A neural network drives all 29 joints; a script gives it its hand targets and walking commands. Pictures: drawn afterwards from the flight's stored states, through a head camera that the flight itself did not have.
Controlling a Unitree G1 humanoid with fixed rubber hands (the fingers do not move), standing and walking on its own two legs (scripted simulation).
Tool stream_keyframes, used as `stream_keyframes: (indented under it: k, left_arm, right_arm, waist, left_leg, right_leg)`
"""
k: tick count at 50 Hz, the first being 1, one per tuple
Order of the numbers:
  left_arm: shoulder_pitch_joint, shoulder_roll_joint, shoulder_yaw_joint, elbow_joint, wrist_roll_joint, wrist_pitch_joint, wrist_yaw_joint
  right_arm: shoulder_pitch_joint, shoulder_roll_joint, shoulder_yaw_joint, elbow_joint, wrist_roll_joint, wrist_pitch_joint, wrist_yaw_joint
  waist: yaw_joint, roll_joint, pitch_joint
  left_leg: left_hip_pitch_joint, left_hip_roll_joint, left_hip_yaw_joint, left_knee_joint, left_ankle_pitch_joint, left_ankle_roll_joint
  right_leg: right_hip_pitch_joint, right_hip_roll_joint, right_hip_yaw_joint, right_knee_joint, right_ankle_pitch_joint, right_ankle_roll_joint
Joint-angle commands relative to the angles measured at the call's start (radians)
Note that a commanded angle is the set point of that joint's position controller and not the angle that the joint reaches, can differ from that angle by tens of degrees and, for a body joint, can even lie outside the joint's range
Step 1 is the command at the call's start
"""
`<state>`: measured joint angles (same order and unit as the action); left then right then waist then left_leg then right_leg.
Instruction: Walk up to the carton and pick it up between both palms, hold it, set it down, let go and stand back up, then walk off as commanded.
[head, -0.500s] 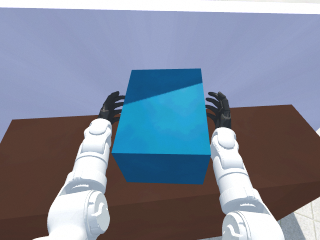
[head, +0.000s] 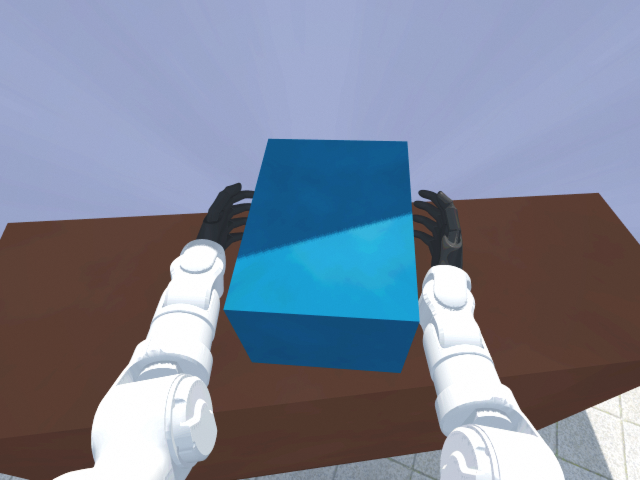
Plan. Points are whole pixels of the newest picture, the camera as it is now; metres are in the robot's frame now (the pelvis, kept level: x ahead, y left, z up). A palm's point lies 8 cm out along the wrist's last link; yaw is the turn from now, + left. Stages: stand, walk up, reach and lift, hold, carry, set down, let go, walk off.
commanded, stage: set down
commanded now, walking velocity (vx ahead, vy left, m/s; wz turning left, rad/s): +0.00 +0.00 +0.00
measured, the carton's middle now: (331, 249) +0.42 -0.03 +0.02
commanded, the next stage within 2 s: none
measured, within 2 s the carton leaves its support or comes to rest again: neither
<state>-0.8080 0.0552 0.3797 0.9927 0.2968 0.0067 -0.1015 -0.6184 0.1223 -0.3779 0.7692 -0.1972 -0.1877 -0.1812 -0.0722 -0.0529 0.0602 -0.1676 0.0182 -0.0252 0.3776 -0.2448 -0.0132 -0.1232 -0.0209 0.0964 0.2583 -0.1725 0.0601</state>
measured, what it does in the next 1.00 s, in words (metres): stands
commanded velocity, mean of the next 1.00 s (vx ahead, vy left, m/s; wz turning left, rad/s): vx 0.00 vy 0.00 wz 0.00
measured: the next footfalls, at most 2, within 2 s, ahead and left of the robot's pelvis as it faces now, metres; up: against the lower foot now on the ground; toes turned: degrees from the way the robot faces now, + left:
none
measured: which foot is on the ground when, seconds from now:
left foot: down 0.00-1.00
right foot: down 0.00-1.00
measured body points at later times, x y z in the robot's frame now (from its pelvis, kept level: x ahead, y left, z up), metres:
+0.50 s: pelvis -0.01 +0.00 +0.00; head +0.04 +0.03 +0.45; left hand +0.43 +0.12 +0.04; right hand +0.37 -0.17 +0.06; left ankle -0.03 +0.12 -0.75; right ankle -0.02 -0.17 -0.75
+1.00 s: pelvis -0.01 +0.00 +0.00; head +0.06 +0.03 +0.44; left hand +0.43 +0.12 +0.03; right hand +0.37 -0.17 +0.05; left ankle -0.03 +0.12 -0.75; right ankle -0.02 -0.17 -0.75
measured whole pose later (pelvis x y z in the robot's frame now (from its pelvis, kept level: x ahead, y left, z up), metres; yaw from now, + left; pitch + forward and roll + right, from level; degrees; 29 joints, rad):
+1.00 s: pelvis -0.01 +0.00 +0.00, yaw +0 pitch +6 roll -1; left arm -0.84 0.07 0.43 1.17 0.35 -0.16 -0.09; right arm -0.61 0.16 -0.52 0.89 -0.31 -0.35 -0.17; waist -0.07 -0.05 0.02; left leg -0.26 0.02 -0.02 0.38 -0.22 -0.01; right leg -0.21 -0.02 0.10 0.26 -0.15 0.06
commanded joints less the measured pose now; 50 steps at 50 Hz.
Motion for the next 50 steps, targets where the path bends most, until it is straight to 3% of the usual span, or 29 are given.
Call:
stream_keyframes:
  k: [1,2,3,6,7,8,12,13,14,15,16,17,20,21,22,23,25,27,28,30,32,35,37,39,42,46,47,49,50]
  left_arm:
    - [-0.553,-0.563,-0.266,-0.048,-0.024,-0.121,-0.125]
    - [-0.558,-0.571,-0.262,-0.039,-0.021,-0.125,-0.123]
    - [-0.556,-0.537,-0.233,-0.03,0.001,-0.129,-0.119]
    - [-0.571,-0.561,-0.262,-0.022,-0.018,-0.153,-0.113]
    - [-0.539,-0.546,-0.223,0.015,0.01,-0.153,-0.113]
    - [-0.57,-0.564,-0.269,-0.024,-0.012,-0.164,-0.11]
    - [-0.565,-0.53,-0.207,0.02,0.016,-0.167,-0.109]
    - [-0.574,-0.516,-0.196,0.052,0.021,-0.171,-0.118]
    - [-0.57,-0.502,-0.164,0.086,0.032,-0.166,-0.126]
    - [-0.588,-0.508,-0.197,0.053,0.018,-0.168,-0.125]
    - [-0.581,-0.514,-0.172,0.072,0.031,-0.164,-0.124]
    - [-0.599,-0.533,-0.201,0.034,0.022,-0.178,-0.123]
    - [-0.636,-0.539,-0.192,0.064,0.021,-0.203,-0.112]
    - [-0.67,-0.55,-0.211,0.053,0.009,-0.2,-0.111]
    - [-0.637,-0.506,-0.164,0.081,0.033,-0.2,-0.112]
    - [-0.627,-0.529,-0.18,0.073,0.026,-0.202,-0.111]
    - [-0.633,-0.495,-0.16,0.101,0.04,-0.199,-0.115]
    - [-0.602,-0.514,-0.144,0.106,0.052,-0.197,-0.114]
    - [-0.628,-0.548,-0.19,0.083,0.034,-0.208,-0.113]
    - [-0.571,-0.507,-0.12,0.133,0.061,-0.207,-0.115]
    - [-0.574,-0.52,-0.15,0.111,0.051,-0.227,-0.109]
    - [-0.561,-0.52,-0.127,0.14,0.068,-0.231,-0.115]
    - [-0.528,-0.523,-0.118,0.159,0.083,-0.217,-0.119]
    - [-0.604,-0.527,-0.149,0.113,0.071,-0.236,-0.111]
    - [-0.543,-0.513,-0.128,0.169,0.086,-0.255,-0.1]
    - [-0.521,-0.531,-0.155,0.144,0.078,-0.262,-0.1]
    - [-0.498,-0.487,-0.082,0.188,0.101,-0.26,-0.102]
    - [-0.522,-0.498,-0.098,0.166,0.096,-0.258,-0.107]
    - [-0.512,-0.5,-0.102,0.161,0.105,-0.268,-0.105]
  right_arm:
    - [-0.503,0.622,0.313,0.008,-0.14,-0.09,0.095]
    - [-0.494,0.621,0.285,0.058,-0.144,-0.098,0.097]
    - [-0.469,0.609,0.281,0.081,-0.149,-0.099,0.108]
    - [-0.51,0.614,0.287,0.048,-0.154,-0.129,0.094]
    - [-0.483,0.618,0.279,0.089,-0.173,-0.127,0.098]
    - [-0.48,0.624,0.266,0.096,-0.174,-0.143,0.09]
    - [-0.467,0.596,0.244,0.134,-0.18,-0.142,0.105]
    - [-0.483,0.621,0.226,0.138,-0.2,-0.132,0.099]
    - [-0.527,0.619,0.223,0.097,-0.202,-0.132,0.099]
    - [-0.512,0.612,0.204,0.117,-0.19,-0.139,0.094]
    - [-0.519,0.605,0.186,0.12,-0.207,-0.132,0.102]
    - [-0.479,0.601,0.171,0.133,-0.219,-0.147,0.1]
    - [-0.529,0.605,0.153,0.15,-0.251,-0.156,0.11]
    - [-0.531,0.607,0.138,0.155,-0.254,-0.155,0.107]
    - [-0.528,0.63,0.161,0.146,-0.248,-0.15,0.11]
    - [-0.53,0.613,0.147,0.129,-0.255,-0.157,0.111]
    - [-0.563,0.585,0.105,0.132,-0.262,-0.158,0.116]
    - [-0.496,0.603,0.102,0.201,-0.273,-0.148,0.122]
    - [-0.496,0.604,0.106,0.166,-0.281,-0.158,0.119]
    - [-0.506,0.624,0.146,0.131,-0.279,-0.172,0.12]
    - [-0.521,0.633,0.164,0.121,-0.262,-0.189,0.124]
    - [-0.48,0.625,0.114,0.212,-0.286,-0.174,0.119]
    - [-0.464,0.617,0.125,0.187,-0.272,-0.168,0.128]
    - [-0.481,0.598,0.086,0.212,-0.3,-0.189,0.122]
    - [-0.483,0.623,0.116,0.185,-0.291,-0.215,0.124]
    - [-0.465,0.614,0.112,0.225,-0.282,-0.229,0.123]
    - [-0.46,0.627,0.123,0.206,-0.288,-0.212,0.126]
    - [-0.434,0.609,0.093,0.247,-0.294,-0.208,0.125]
    - [-0.448,0.622,0.098,0.24,-0.3,-0.216,0.123]
  waist:
    - [-0.02,0.065,-0.588]
    - [-0.029,0.101,-0.606]
    - [0.003,0.095,-0.585]
    - [-0.023,0.081,-0.644]
    - [-0.003,0.073,-0.597]
    - [-0.043,0.082,-0.654]
    - [0.0,0.095,-0.555]
    - [-0.013,0.044,-0.535]
    - [0.011,0.031,-0.527]
    - [-0.027,0.058,-0.558]
    - [0.004,0.067,-0.502]
    - [-0.032,0.086,-0.545]
    - [-0.016,0.052,-0.572]
    - [-0.047,0.063,-0.579]
    - [0.008,0.055,-0.552]
    - [-0.02,0.053,-0.571]
    - [0.003,0.063,-0.53]
    - [-0.012,0.061,-0.51]
    - [-0.046,0.073,-0.559]
    - [0.029,0.032,-0.554]
    - [0.034,0.043,-0.591]
    - [-0.008,0.043,-0.529]
    - [0.013,0.063,-0.486]
    - [-0.031,0.083,-0.555]
    - [0.022,0.074,-0.547]
    - [-0.008,0.102,-0.563]
    - [0.044,0.042,-0.531]
    - [0.004,0.068,-0.503]
    - [0.01,0.058,-0.526]
  left_leg:
    - [0.033,-0.037,0.129,-0.008,0.537,-0.039]
    - [0.059,-0.026,0.122,-0.005,0.566,-0.05]
    - [0.068,-0.03,0.13,-0.002,0.561,-0.05]
    - [0.063,-0.028,0.127,0.004,0.569,-0.047]
    - [0.025,-0.029,0.13,-0.003,0.557,-0.044]
    - [0.047,-0.033,0.127,0.007,0.572,-0.05]
    - [0.044,-0.029,0.13,-0.008,0.567,-0.052]
    - [0.018,-0.04,0.141,-0.03,0.451,-0.027]
    - [-0.036,-0.043,0.147,-0.044,0.401,-0.015]
    - [-0.018,-0.04,0.141,-0.047,0.394,-0.019]
    - [-0.006,-0.034,0.144,-0.051,0.388,-0.021]
    - [0.021,-0.039,0.141,-0.041,0.389,-0.03]
    - [0.032,-0.031,0.137,-0.024,0.418,-0.029]
    - [0.012,-0.03,0.131,-0.03,0.404,-0.033]
    - [-0.016,-0.041,0.152,-0.042,0.371,-0.023]
    - [0.008,-0.031,0.138,-0.032,0.405,-0.026]
    - [-0.023,-0.024,0.141,-0.044,0.35,-0.021]
    - [0.016,-0.031,0.144,-0.036,0.376,-0.024]
    - [0.042,-0.021,0.125,-0.04,0.415,-0.035]
    - [-0.052,-0.043,0.153,-0.021,0.397,-0.019]
    - [-0.031,-0.035,0.154,-0.026,0.407,-0.016]
    - [-0.017,-0.037,0.142,-0.026,0.401,-0.023]
    - [0.003,-0.029,0.143,-0.031,0.399,-0.026]
    - [0.032,-0.017,0.123,-0.024,0.429,-0.039]
    - [-0.003,-0.031,0.137,0.011,0.471,-0.038]
    - [0.035,-0.017,0.129,0.01,0.522,-0.05]
    - [-0.017,-0.028,0.144,-0.004,0.451,-0.024]
    - [-0.032,-0.028,0.134,-0.014,0.434,-0.029]
    - [-0.015,-0.029,0.135,-0.008,0.451,-0.026]
  right_leg:
    - [0.246,0.046,-0.164,0.085,0.691,0.0]
    - [0.212,0.055,-0.173,0.081,0.613,-0.011]
    - [0.204,0.048,-0.171,0.076,0.61,-0.01]
    - [0.224,0.051,-0.176,0.081,0.672,-0.006]
    - [0.245,0.038,-0.163,0.085,0.692,-0.004]
    - [0.226,0.044,-0.171,0.086,0.708,-0.006]
    - [0.189,0.045,-0.178,0.066,0.605,-0.015]
    - [0.216,0.035,-0.161,0.059,0.578,-0.005]
    - [0.247,0.029,-0.151,0.054,0.584,-0.003]
    - [0.245,0.035,-0.167,0.062,0.548,-0.006]
    - [0.211,0.028,-0.163,0.054,0.506,-0.004]
    - [0.181,0.029,-0.173,0.056,0.526,-0.009]
    - [0.151,0.034,-0.179,0.063,0.514,-0.008]
    - [0.154,0.037,-0.188,0.053,0.476,-0.018]
    - [0.185,0.026,-0.175,0.049,0.438,-0.018]
    - [0.169,0.039,-0.187,0.062,0.46,-0.013]
    - [0.159,0.031,-0.179,0.055,0.413,-0.017]
    - [0.143,0.027,-0.186,0.058,0.433,-0.01]
    - [0.132,0.044,-0.2,0.055,0.439,-0.011]
    - [0.203,0.02,-0.162,0.07,0.545,0.0]
    - [0.205,0.026,-0.171,0.084,0.552,0.001]
    - [0.174,0.03,-0.182,0.067,0.516,-0.001]
    - [0.155,0.028,-0.18,0.057,0.467,-0.002]
    - [0.124,0.034,-0.199,0.056,0.421,-0.018]
    - [0.115,0.028,-0.171,0.065,0.514,-0.01]
    - [0.108,0.045,-0.194,0.057,0.48,-0.02]
    - [0.153,0.033,-0.174,0.055,0.497,-0.007]
    - [0.128,0.03,-0.184,0.058,0.475,-0.005]
    - [0.134,0.034,-0.178,0.065,0.486,-0.001]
